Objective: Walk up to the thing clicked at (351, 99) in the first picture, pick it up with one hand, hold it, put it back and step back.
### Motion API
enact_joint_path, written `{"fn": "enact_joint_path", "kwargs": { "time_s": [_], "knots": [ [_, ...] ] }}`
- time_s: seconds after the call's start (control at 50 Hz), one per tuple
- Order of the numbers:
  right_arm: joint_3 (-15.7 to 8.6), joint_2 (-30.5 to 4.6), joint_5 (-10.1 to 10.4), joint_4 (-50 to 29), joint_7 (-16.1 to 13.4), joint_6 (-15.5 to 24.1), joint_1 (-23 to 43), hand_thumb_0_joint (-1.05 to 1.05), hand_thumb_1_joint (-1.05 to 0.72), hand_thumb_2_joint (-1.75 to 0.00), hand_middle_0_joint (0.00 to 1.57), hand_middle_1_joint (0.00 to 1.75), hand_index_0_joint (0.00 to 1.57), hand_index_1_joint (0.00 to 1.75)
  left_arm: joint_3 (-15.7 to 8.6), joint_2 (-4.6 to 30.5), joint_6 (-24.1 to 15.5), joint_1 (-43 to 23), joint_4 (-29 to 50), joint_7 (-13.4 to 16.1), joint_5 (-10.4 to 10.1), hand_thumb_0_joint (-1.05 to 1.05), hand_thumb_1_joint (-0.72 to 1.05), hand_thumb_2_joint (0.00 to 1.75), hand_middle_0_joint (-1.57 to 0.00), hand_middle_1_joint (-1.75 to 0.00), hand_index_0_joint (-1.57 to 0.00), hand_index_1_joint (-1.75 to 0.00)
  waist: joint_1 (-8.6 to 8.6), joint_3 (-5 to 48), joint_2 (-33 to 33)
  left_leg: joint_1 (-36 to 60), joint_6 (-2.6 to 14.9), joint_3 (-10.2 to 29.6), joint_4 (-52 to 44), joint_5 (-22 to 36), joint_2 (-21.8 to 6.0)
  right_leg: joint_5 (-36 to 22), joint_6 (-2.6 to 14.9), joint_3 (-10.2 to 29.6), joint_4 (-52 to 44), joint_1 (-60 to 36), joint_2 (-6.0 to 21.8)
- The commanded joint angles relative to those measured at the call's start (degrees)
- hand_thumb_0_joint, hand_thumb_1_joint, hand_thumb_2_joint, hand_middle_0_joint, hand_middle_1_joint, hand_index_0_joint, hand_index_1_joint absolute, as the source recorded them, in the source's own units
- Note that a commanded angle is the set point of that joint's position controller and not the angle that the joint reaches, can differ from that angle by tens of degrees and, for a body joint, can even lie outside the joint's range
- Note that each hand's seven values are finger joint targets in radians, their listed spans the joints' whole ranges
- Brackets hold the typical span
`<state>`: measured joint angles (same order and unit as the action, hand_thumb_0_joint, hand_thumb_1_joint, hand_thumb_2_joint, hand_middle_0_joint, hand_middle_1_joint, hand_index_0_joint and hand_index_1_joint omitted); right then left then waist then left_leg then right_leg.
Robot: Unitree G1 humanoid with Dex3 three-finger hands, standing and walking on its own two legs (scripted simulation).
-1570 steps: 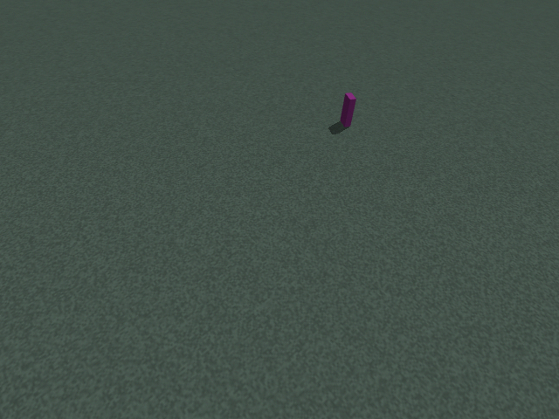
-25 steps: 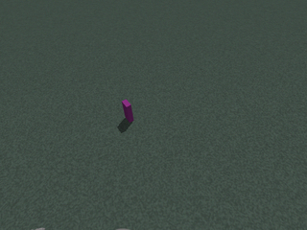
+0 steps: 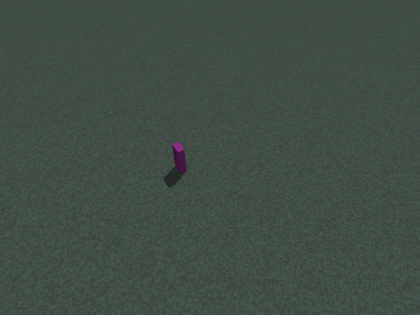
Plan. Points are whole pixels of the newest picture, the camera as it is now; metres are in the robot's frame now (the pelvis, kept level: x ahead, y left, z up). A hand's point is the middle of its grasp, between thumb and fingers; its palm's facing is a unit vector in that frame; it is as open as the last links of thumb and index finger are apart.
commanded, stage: step back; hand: left
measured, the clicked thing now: (179, 158) +1.04 +0.21 -0.66
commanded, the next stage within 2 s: stand in 0.42 s
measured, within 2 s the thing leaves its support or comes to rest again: neither
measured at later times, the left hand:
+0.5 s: hand out of the picture +0.15 +0.28 -0.14, palm faces -0.03 -0.93 -0.36, open 7.4 cm
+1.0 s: hand out of the picture +0.10 +0.26 -0.14, palm faces -0.05 -0.94 -0.34, open 7.4 cm
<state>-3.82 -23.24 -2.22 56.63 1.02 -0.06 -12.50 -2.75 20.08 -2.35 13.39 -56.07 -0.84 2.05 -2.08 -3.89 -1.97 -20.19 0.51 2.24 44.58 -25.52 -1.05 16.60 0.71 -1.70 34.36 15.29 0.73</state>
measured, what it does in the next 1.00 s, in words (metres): steps on the spot: left foot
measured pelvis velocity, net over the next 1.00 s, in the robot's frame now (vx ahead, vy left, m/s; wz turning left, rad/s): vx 0.02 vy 0.01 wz -0.02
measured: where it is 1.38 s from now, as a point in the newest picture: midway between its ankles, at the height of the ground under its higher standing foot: outside the picture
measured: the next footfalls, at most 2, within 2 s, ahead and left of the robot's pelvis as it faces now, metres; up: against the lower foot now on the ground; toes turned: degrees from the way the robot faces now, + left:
left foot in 0.04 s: +0.08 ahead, +0.14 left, +0.00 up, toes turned +0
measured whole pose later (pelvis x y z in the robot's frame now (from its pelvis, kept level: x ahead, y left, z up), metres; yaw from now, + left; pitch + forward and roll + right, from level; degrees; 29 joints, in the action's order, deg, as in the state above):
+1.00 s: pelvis +0.02 +0.01 +0.02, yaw -1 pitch -3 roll +0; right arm -1.0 -20.2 -0.7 66.8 0.9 0.4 -6.0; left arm 0.0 19.9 -0.8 5.9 -66.3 -0.4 0.4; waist 0.8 -3.3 -0.5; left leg -7.4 -1.3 -0.9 18.9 -8.7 -1.7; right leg 10.2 -1.0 0.7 19.0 6.2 0.8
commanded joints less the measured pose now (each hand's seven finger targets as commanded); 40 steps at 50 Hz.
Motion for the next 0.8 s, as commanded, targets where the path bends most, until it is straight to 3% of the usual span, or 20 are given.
{"fn": "enact_joint_path", "kwargs": {
  "time_s": [0.0,0.02,0.04,0.06,0.08,0.12,0.16,0.18,0.24,0.26,0.38,0.4,0.44,0.52,0.64,0.74,0.78],
  "knots": [
    [-2.15,-7.41,0.07,-1.52,-1.08,1.76,-1.62,0.0,-0.9,-0.9,0.2,0.3,0.2,0.3,-2.28,14.0,-0.58,-5.83,5.37,1.17,-0.76,0.0,0.9,0.9,-0.2,-0.3,-0.2,-0.3,3.3,3.4,7.03,12.18,0.03,-2.67,-18.19,11.72,0.77,-8.27,5.48,9.13,-5.23,6.34,8.69],
    [-2.4,-8.77,-0.3,-1.83,-1.44,2.02,-0.46,0.0,-0.9,-0.9,0.2,0.3,0.2,0.3,-1.33,11.65,-0.37,-4.9,5.26,1.19,-1.08,0.0,0.9,0.9,-0.2,-0.3,-0.2,-0.3,3.14,5.03,2.73,14.3,1.45,3.95,-20.63,14.07,-3.56,-11.35,3.37,7.15,-1.16,7.67,6.54],
    [-2.35,-11.61,-0.18,-3.1,-1.65,2.4,2.73,0.0,-0.9,-0.9,0.2,0.3,0.2,0.3,-0.63,9.5,-0.03,-3.64,5.03,1.12,-1.92,0.0,0.9,0.9,-0.2,-0.3,-0.2,-0.3,1.36,5.68,-4.2,11.09,4.79,16.67,-25.41,10.52,-12.59,-3.79,0.43,4.46,3.04,8.0,1.6],
    [-2.44,-14.35,0.37,-3.61,-1.4,2.18,5.94,0.0,-0.9,-0.9,0.2,0.3,0.2,0.3,-1.65,12.38,0.44,-3.37,3.4,1.53,-2.19,0.0,0.9,0.9,-0.2,-0.3,-0.2,-0.3,0.63,5.02,-4.88,3.25,9.61,17.96,-25.27,5.83,-16.26,9.68,0.12,2.15,4.79,1.44,0.08],
    [-2.12,-13.3,0.38,-3.32,-1.2,2.0,7.83,0.0,-0.9,-0.9,0.2,0.3,0.2,0.3,-1.71,12.81,0.36,-2.76,2.15,1.52,-1.75,0.0,0.9,0.9,-0.2,-0.3,-0.2,-0.3,-0.04,3.69,-3.14,-0.39,9.57,15.77,-24.42,5.84,-15.31,9.23,0.31,2.99,3.22,-3.08,0.56],
    [-0.98,-10.96,0.57,-2.89,-1.22,1.78,9.9,0.0,-0.9,-0.9,0.2,0.3,0.2,0.3,-1.36,12.25,-0.1,-2.58,0.96,1.56,-1.62,0.0,0.9,0.9,-0.2,-0.3,-0.2,-0.3,-0.79,3.16,-3.75,0.96,4.57,8.69,-21.38,12.19,-9.87,-2.9,0.94,5.3,-5.15,-5.05,1.93],
    [-0.56,-9.7,1.02,-1.84,-1.3,1.8,9.0,0.0,-0.9,-0.9,0.2,0.3,0.2,0.3,-1.6,13.94,-0.49,-3.44,0.13,1.57,-1.81,0.0,0.9,0.9,-0.2,-0.3,-0.2,-0.3,0.42,4.9,-3.82,2.42,2.09,5.43,-19.15,15.87,-7.07,-10.39,1.6,7.9,-6.06,-6.39,3.77],
    [-0.37,-9.32,1.11,-1.3,-1.35,1.81,8.77,0.0,-0.9,-0.9,0.2,0.3,0.2,0.3,-1.6,14.21,-0.51,-4.65,0.16,1.61,-1.81,0.0,0.9,0.9,-0.2,-0.3,-0.2,-0.3,0.94,4.79,-3.11,3.6,1.92,4.65,-19.63,17.06,-6.63,-13.21,1.61,8.14,-5.87,-6.03,4.41],
    [-0.46,-9.38,1.43,0.03,-1.49,1.92,9.29,0.0,-0.9,-0.9,0.2,0.3,0.2,0.3,-1.12,13.5,-0.61,-5.78,-0.59,1.95,-2.0,0.0,0.9,0.9,-0.2,-0.3,-0.2,-0.3,1.1,8.13,-1.06,9.93,2.29,3.04,-17.65,31.05,-6.95,-20.93,1.18,7.37,-6.56,-6.8,4.81],
    [-0.44,-9.17,1.6,0.36,-1.51,1.81,9.7,0.0,-0.9,-0.9,0.2,0.3,0.2,0.3,-1.1,13.53,-0.58,-6.07,-0.93,2.04,-2.0,0.0,0.9,0.9,-0.2,-0.3,-0.2,-0.3,1.1,8.45,-0.51,11.05,2.33,2.51,-17.56,32.54,-7.01,-21.63,1.07,7.35,-6.97,-6.78,4.95],
    [-0.74,-8.65,1.58,1.85,-1.63,1.5,12.08,0.0,-0.9,-0.9,0.2,0.3,0.2,0.3,-0.75,12.71,-0.11,-8.28,-1.7,2.14,-1.6,0.0,0.9,0.9,-0.2,-0.3,-0.2,-0.3,1.32,9.13,0.87,12.49,2.0,1.52,-20.25,30.93,-7.22,-21.82,0.68,6.65,-8.48,-8.47,5.19],
    [0.04,-8.47,2.04,2.27,-1.43,1.9,10.77,0.0,-0.9,-0.9,0.2,0.3,0.2,0.3,0.18,11.0,0.07,-8.88,-3.05,1.85,-1.99,0.0,0.9,0.9,-0.2,-0.3,-0.2,-0.3,2.14,9.12,1.72,13.69,2.08,3.33,-23.19,31.76,-7.37,-20.4,0.23,6.14,-9.68,-9.18,4.99],
    [0.04,-8.82,1.89,2.84,-1.32,2.33,11.94,0.0,-0.9,-0.9,0.2,0.3,0.2,0.3,0.38,10.92,0.09,-9.14,-3.41,1.77,-2.18,0.0,0.9,0.9,-0.2,-0.3,-0.2,-0.3,1.84,8.47,0.61,15.77,1.8,2.89,-23.56,34.65,-7.42,-20.67,-0.18,6.42,-11.53,-8.88,5.27],
    [0.31,-8.04,1.95,3.3,-1.27,2.37,12.98,0.0,-0.9,-0.9,0.2,0.3,0.2,0.3,0.24,11.86,0.11,-10.76,-4.3,1.73,-1.76,0.0,0.9,0.9,-0.2,-0.3,-0.2,-0.3,1.83,7.92,2.21,16.6,1.11,2.33,-25.21,33.27,-7.14,-20.53,-0.29,6.27,-13.89,-10.27,6.04],
    [0.43,-8.04,1.98,4.3,-1.09,2.25,13.38,0.0,-0.9,-0.9,0.2,0.3,0.2,0.3,0.34,11.98,-0.06,-11.95,-5.2,1.49,-1.71,0.0,0.9,0.9,-0.2,-0.3,-0.2,-0.3,2.07,6.16,1.95,15.67,0.28,1.61,-27.31,26.32,-6.44,-17.0,-0.37,7.02,-17.31,-10.24,6.59],
    [0.55,-8.24,1.8,5.05,-0.82,1.94,13.09,0.0,-0.9,-0.9,0.2,0.3,0.2,0.3,0.41,11.93,0.08,-12.37,-5.65,1.34,-1.4,0.0,0.9,0.9,-0.2,-0.3,-0.2,-0.3,2.37,4.11,1.84,13.66,-0.03,2.12,-29.72,16.35,-6.3,-8.2,-0.26,7.18,-19.46,-8.18,6.24],
    [0.61,-8.13,1.78,5.37,-0.82,1.97,12.69,0.0,-0.9,-0.9,0.2,0.3,0.2,0.3,0.26,12.53,0.03,-12.04,-5.95,1.29,-1.39,0.0,0.9,0.9,-0.2,-0.3,-0.2,-0.3,2.43,4.44,2.41,14.04,-0.01,2.28,-29.97,16.36,-6.35,-8.43,-0.07,7.36,-19.48,-8.14,6.41]
  ]
}}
